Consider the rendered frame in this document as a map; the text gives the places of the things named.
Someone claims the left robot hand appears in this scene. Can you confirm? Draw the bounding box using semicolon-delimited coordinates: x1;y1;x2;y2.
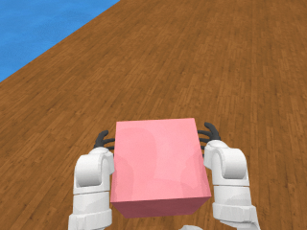
93;130;115;157

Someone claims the robot left forearm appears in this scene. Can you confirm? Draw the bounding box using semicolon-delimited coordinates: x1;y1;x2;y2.
68;147;115;230

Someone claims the robot right forearm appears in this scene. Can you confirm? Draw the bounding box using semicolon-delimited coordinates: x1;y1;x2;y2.
203;140;261;230

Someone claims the carton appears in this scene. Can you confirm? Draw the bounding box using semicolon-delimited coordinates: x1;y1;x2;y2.
110;118;212;219

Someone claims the right robot hand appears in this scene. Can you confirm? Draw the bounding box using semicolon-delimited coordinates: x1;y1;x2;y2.
197;122;222;157

